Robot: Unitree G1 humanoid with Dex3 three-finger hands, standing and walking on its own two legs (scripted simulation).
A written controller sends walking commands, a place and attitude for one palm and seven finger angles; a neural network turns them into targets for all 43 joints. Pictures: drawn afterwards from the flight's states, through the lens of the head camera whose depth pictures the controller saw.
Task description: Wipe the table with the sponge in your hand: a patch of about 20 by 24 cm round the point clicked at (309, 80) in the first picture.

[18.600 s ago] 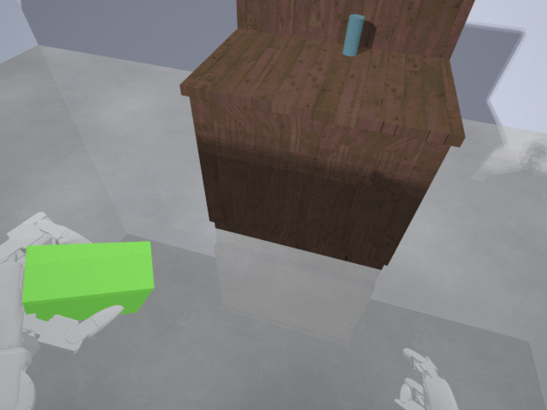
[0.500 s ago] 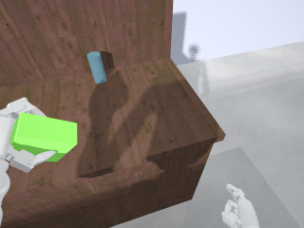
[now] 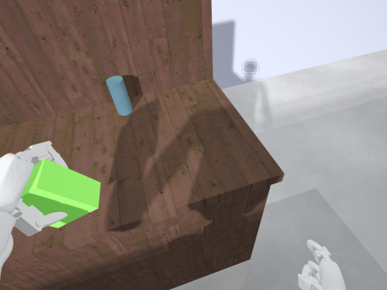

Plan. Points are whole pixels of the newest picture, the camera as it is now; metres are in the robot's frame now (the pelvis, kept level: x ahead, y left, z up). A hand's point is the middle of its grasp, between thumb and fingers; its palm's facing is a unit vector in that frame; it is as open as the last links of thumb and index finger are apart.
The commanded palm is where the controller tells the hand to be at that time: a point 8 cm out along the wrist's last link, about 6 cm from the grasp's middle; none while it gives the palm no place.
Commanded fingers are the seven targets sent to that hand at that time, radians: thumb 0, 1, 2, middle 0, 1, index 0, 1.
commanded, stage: turn the palm down, sponge in hand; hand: left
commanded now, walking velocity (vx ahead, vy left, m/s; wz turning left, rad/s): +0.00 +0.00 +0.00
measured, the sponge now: (61, 199) +0.22 +0.27 +0.13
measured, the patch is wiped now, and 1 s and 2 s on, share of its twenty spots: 0.00 0.00 0.00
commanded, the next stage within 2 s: move the sponge above the wiping area in 1.20 s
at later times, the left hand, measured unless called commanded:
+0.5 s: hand (28, 185) +0.21 +0.31 +0.17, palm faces +0.19 -0.20 -0.96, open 9.7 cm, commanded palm +0.18 +0.31 +0.24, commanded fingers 0.00 0.10 1.30 -1.20 -1.60 -1.20 -1.60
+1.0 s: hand (27, 186) +0.21 +0.31 +0.17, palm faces +0.13 -0.07 -0.99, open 9.7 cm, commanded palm +0.17 +0.30 +0.24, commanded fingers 0.00 0.10 1.30 -1.20 -1.60 -1.20 -1.60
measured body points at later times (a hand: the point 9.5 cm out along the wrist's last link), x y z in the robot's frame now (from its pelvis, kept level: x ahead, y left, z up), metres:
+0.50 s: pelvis -0.01 +0.03 +0.01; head -0.02 -0.01 +0.46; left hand +0.20 +0.32 +0.22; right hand +0.25 -0.15 -0.06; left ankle +0.03 +0.15 -0.73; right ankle -0.01 -0.09 -0.73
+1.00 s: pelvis -0.02 +0.02 +0.01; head -0.03 -0.03 +0.46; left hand +0.20 +0.31 +0.23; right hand +0.25 -0.15 -0.06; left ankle +0.03 +0.15 -0.73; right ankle -0.01 -0.09 -0.73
